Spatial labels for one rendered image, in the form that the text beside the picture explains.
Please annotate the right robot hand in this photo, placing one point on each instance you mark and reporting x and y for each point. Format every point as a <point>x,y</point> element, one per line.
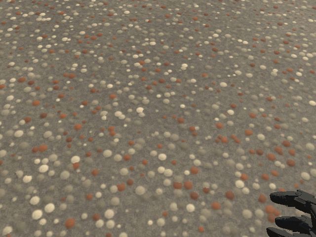
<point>303,224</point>

